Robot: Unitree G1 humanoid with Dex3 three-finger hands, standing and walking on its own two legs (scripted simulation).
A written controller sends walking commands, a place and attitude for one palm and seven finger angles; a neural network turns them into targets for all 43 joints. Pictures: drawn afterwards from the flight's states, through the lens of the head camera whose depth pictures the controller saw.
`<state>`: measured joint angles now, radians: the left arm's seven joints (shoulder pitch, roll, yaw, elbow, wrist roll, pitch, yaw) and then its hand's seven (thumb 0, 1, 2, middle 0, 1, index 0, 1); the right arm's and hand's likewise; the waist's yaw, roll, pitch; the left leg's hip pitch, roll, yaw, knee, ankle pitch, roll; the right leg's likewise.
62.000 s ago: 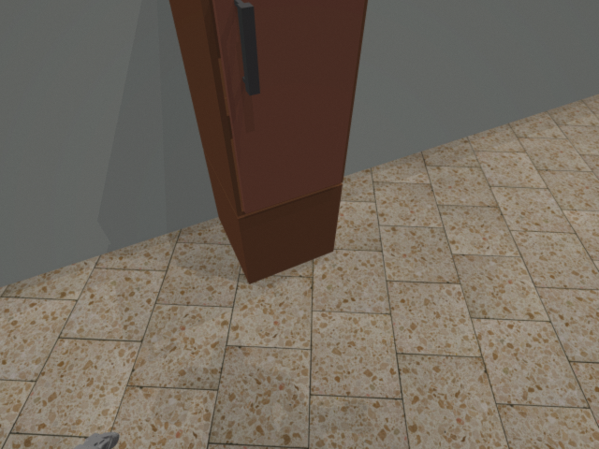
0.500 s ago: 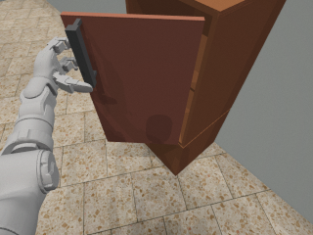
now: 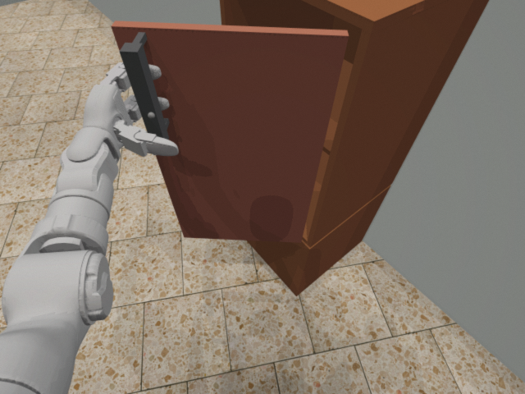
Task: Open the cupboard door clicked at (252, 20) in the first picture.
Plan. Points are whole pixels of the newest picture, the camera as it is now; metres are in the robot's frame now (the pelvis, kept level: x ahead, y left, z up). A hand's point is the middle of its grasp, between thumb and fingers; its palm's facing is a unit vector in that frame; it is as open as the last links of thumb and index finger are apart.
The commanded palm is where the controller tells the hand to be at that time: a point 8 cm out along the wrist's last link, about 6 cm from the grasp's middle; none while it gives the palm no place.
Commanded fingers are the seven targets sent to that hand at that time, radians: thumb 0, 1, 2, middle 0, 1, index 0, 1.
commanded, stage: slide the fingers in behind the handle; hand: left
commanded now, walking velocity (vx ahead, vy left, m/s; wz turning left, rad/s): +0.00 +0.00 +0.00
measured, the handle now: (151, 93) +0.54 +0.16 +0.17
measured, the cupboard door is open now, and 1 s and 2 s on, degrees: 48 48 76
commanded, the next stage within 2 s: close the thumb around the handle in 0.44 s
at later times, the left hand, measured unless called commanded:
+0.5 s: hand (150, 112) +0.49 +0.15 +0.17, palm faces -0.07 -1.00 +0.02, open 14.0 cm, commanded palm +0.47 +0.20 +0.17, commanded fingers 0.00 -0.50 0.30 -0.30 -1.20 -0.30 -1.20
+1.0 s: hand (150, 114) +0.49 +0.15 +0.17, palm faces -0.07 -1.00 +0.01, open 8.4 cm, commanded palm +0.47 +0.20 +0.17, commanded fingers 0.00 0.84 0.88 -0.40 -1.34 -0.40 -1.34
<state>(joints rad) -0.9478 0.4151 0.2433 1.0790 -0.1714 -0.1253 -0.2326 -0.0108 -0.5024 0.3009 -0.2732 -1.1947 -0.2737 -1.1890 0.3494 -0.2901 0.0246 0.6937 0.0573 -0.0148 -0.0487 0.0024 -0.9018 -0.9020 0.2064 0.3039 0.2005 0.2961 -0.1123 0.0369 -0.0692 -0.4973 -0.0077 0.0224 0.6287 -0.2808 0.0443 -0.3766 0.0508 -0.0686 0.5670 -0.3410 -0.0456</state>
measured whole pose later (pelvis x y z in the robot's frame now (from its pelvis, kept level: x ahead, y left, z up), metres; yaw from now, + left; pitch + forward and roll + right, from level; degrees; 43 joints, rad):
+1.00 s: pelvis +0.00 +0.01 +0.00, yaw -1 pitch +8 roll -2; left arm -0.93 0.40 0.26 1.07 -0.16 -0.14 -0.21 0.00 0.31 0.65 -0.35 -1.29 -0.35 -1.28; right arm 0.37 -0.27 0.03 0.69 0.05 -0.02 -0.04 0.00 -0.90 -0.90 0.21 0.30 0.20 0.30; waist -0.12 0.04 -0.08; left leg -0.49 -0.01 0.04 0.63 -0.29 0.05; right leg -0.37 0.05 -0.05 0.57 -0.34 -0.03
